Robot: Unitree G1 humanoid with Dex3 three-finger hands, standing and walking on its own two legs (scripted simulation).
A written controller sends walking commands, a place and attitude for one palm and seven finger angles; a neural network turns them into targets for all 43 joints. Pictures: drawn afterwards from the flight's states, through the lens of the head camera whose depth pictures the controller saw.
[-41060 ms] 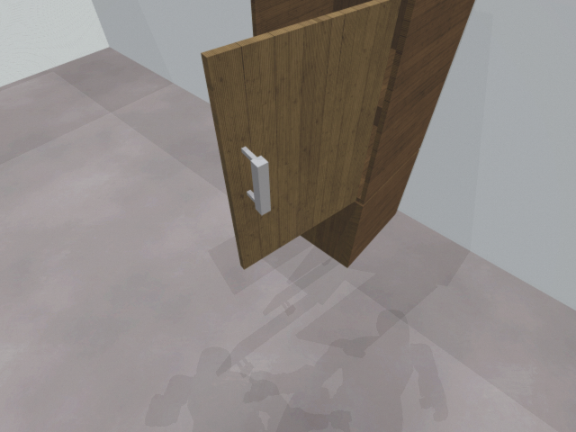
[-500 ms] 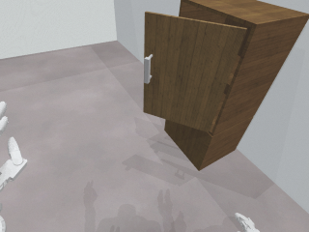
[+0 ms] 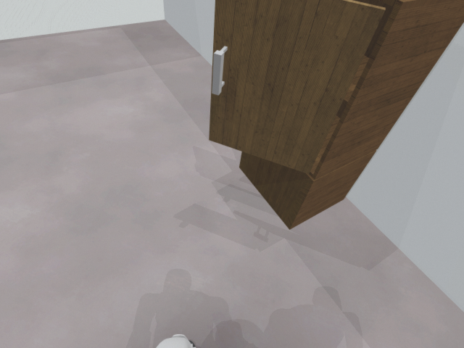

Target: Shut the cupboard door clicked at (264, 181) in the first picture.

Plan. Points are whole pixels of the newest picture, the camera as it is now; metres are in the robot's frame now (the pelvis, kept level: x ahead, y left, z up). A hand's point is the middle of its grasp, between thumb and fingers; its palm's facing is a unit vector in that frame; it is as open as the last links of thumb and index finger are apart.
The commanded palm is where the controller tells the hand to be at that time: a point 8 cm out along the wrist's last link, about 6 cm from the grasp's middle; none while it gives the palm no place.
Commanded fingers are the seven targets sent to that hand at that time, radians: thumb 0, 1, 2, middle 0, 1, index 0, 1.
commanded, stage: let the arm hang, fingers relaxed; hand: left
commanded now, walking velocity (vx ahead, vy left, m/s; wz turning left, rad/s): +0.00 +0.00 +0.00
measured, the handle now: (220, 70) +0.89 +0.07 +0.01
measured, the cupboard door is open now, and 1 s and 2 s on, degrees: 37 37 37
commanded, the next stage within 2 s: look to check the result in 0.72 s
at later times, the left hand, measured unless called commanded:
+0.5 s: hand out of the picture +0.04 +0.19 -0.15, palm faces -0.02 -0.98 -0.21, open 7.4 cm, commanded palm none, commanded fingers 0.00 0.90 0.90 -0.20 -0.30 -0.20 -0.30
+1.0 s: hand out of the picture -0.02 +0.22 -0.15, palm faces -0.05 -0.97 -0.23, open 7.4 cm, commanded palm none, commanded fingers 0.00 0.90 0.90 -0.20 -0.30 -0.20 -0.30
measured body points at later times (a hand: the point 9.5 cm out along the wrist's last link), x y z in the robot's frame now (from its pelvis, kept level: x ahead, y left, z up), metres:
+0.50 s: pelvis -0.01 +0.01 +0.03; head -0.01 +0.01 +0.48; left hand +0.04 +0.24 -0.13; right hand +0.06 -0.23 -0.12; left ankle +0.01 +0.12 -0.72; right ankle -0.04 -0.10 -0.72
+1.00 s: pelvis -0.02 +0.02 +0.03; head +0.00 +0.02 +0.48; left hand -0.02 +0.27 -0.13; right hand -0.06 -0.23 -0.13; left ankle +0.01 +0.12 -0.72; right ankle -0.04 -0.10 -0.72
